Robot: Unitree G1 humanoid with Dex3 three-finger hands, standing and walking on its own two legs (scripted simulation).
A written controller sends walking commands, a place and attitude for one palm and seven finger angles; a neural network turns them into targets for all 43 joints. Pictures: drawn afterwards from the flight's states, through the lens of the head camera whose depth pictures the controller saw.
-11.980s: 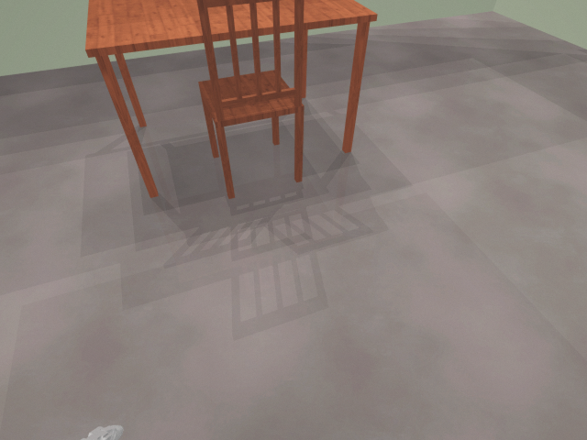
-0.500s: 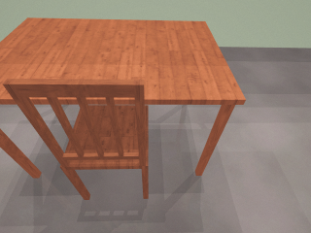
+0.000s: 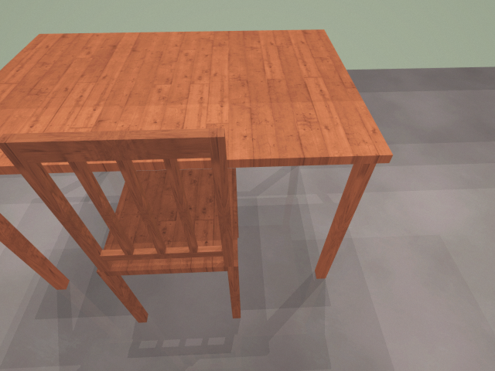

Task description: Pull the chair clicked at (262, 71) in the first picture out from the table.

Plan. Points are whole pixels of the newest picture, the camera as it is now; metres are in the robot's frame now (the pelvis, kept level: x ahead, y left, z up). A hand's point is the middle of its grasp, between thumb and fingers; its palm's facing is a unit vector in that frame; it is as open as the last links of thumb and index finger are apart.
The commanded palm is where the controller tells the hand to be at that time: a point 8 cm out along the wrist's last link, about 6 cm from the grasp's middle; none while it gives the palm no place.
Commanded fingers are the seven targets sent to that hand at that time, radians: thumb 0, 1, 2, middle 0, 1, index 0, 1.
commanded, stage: come to a stop and stand still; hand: left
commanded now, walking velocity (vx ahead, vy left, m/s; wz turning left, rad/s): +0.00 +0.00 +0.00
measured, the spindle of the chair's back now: (145, 212) +0.45 +0.26 -0.07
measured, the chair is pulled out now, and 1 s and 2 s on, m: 0.00 0.00 0.00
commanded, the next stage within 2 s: look again from close up in 0.36 s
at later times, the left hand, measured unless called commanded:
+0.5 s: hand out of the picture +0.00 +0.16 -0.17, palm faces +0.01 -0.98 -0.20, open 7.4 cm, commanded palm none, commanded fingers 0.00 0.90 0.90 -0.20 -0.30 -0.20 -0.30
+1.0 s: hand out of the picture +0.00 +0.16 -0.17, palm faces +0.01 -0.98 -0.20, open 7.4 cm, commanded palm none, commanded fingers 0.00 0.90 0.90 -0.20 -0.30 -0.20 -0.30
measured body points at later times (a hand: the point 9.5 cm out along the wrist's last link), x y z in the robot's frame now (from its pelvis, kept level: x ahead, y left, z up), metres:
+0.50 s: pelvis +0.01 -0.01 +0.00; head +0.02 -0.01 +0.45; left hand +0.00 +0.21 -0.16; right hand +0.02 -0.24 -0.16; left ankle -0.01 +0.09 -0.74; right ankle -0.02 -0.12 -0.74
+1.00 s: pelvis +0.00 -0.02 +0.00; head +0.01 -0.02 +0.45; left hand +0.00 +0.21 -0.15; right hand +0.01 -0.24 -0.16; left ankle -0.01 +0.09 -0.74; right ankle -0.02 -0.12 -0.74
